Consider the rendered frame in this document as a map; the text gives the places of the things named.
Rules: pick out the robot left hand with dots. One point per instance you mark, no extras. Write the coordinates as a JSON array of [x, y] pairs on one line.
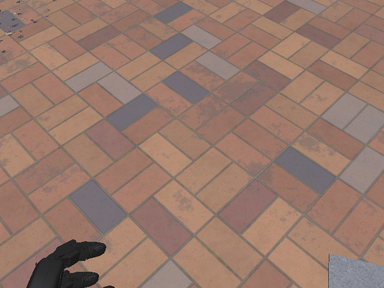
[[49, 272]]

